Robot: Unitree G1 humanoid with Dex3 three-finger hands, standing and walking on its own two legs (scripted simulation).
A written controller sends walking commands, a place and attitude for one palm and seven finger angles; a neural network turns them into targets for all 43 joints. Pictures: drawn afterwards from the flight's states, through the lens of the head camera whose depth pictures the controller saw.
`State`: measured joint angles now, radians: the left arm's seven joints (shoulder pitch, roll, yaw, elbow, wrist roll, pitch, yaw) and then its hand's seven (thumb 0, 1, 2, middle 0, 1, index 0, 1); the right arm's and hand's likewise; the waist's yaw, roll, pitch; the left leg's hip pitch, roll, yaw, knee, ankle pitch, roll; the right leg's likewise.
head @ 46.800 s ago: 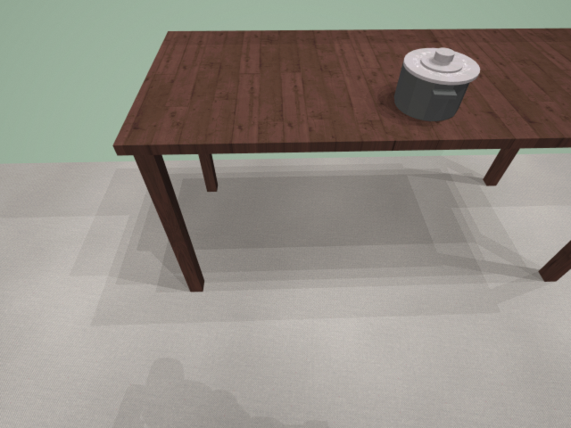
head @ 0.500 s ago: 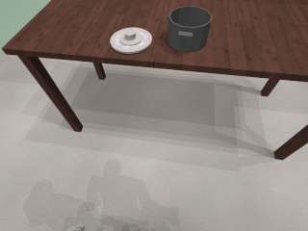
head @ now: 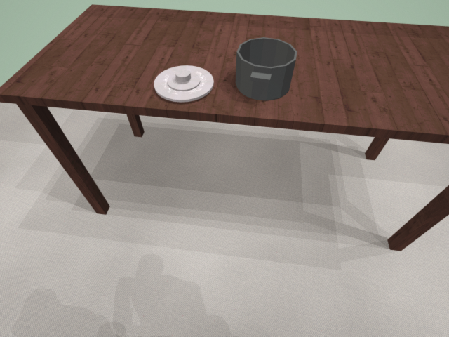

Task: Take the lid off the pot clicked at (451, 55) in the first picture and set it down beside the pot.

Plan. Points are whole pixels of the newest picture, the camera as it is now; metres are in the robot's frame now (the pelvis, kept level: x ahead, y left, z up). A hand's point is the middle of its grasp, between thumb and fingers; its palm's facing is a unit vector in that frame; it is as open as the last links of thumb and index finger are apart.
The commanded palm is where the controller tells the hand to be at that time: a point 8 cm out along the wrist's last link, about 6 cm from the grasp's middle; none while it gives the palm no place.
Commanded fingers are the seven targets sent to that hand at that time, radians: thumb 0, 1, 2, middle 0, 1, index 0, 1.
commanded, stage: let the arm hang, fingers relaxed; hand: left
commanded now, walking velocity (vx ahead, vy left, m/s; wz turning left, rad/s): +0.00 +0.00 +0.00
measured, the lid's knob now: (183, 75) +0.79 +0.14 +0.02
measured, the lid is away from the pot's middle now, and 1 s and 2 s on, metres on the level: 0.24 0.24 0.24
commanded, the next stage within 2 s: look to check the result in 1.14 s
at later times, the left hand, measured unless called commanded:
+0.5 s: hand out of the picture -0.02 +0.19 -0.17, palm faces +0.04 -0.97 -0.22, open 7.3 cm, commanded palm none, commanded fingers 0.00 0.90 0.90 -0.20 -0.30 -0.20 -0.30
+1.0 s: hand out of the picture -0.07 +0.17 -0.17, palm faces +0.04 -0.98 -0.18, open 7.3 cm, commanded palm none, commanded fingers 0.00 0.90 0.90 -0.20 -0.30 -0.20 -0.30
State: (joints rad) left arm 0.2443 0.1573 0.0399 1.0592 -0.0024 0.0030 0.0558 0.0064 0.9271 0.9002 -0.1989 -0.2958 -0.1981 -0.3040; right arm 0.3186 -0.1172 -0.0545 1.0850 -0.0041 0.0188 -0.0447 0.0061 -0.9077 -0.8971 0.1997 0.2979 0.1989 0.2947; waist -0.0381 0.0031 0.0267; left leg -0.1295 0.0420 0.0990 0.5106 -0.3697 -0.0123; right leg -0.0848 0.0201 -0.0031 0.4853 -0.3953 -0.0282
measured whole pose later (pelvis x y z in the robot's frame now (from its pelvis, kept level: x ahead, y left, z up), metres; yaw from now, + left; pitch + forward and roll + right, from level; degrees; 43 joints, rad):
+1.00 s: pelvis -0.05 +0.01 +0.00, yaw +0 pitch +0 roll +0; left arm 0.32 0.10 0.02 1.12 0.00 0.00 0.05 0.02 0.92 0.90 -0.20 -0.30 -0.20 -0.30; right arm 0.32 -0.10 -0.04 1.12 -0.01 0.00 -0.04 0.01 -0.91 -0.90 0.20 0.30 0.20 0.29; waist -0.02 0.00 0.05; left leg -0.14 0.03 0.11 0.45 -0.30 0.00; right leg -0.10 0.01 0.00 0.45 -0.34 -0.02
